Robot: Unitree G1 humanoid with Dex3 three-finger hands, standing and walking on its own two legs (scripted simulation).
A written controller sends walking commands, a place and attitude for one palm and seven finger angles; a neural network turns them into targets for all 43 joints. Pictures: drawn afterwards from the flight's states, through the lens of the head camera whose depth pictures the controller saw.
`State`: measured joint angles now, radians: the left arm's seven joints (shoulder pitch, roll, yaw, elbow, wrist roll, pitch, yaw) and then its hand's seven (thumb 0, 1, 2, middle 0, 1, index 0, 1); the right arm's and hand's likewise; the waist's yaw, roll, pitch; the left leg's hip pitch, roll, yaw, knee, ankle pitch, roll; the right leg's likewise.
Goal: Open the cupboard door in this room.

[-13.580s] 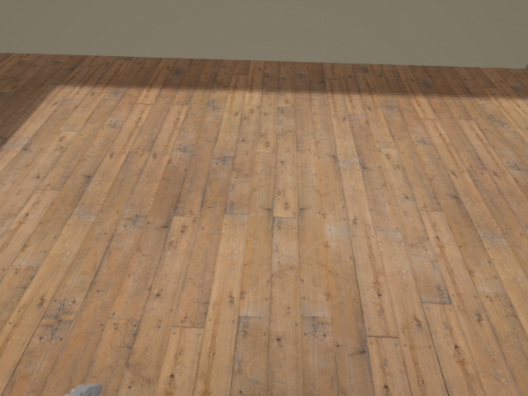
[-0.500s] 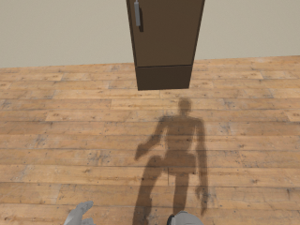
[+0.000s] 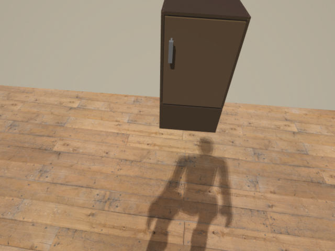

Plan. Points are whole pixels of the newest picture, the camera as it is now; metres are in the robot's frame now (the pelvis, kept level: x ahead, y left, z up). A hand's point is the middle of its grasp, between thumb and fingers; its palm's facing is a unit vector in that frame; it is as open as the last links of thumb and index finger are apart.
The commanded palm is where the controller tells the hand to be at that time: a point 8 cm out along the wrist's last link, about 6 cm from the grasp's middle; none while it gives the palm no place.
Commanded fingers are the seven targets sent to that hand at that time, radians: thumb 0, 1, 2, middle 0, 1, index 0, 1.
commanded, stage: stand and wait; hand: left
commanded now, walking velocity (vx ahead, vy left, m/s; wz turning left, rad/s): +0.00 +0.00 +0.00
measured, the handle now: (170, 50) +1.16 +0.08 -0.06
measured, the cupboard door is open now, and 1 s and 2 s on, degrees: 0 0 0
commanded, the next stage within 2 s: look at it before walking up in 0.36 s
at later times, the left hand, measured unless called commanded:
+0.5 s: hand out of the picture +0.01 +0.18 -0.17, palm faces +0.02 -0.99 -0.17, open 7.4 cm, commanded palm none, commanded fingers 0.00 0.90 0.90 -0.20 -0.30 -0.20 -0.30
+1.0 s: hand out of the picture +0.02 +0.18 -0.18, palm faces +0.02 -0.98 -0.17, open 7.4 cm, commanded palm none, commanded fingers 0.00 0.90 0.90 -0.20 -0.30 -0.20 -0.30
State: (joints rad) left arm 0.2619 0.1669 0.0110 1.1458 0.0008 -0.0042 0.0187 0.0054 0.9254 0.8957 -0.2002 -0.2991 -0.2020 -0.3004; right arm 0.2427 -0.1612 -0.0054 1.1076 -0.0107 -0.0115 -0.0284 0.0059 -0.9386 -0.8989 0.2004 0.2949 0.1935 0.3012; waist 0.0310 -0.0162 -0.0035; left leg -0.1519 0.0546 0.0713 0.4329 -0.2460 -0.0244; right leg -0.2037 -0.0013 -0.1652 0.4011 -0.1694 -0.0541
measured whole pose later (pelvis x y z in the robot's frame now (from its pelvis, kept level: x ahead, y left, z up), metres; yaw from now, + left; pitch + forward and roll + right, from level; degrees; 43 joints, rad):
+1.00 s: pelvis +0.03 +0.02 +0.00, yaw -2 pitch -1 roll +0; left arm 0.30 0.13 -0.01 1.15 0.00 -0.02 0.03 0.01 0.91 0.90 -0.20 -0.30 -0.20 -0.30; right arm 0.30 -0.13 0.00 1.16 0.00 -0.02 -0.03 0.00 -0.91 -0.90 0.20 0.30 0.19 0.30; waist 0.01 0.00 0.03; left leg -0.08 0.02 0.11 0.37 -0.26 0.00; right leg -0.18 -0.03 -0.12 0.41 -0.21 -0.02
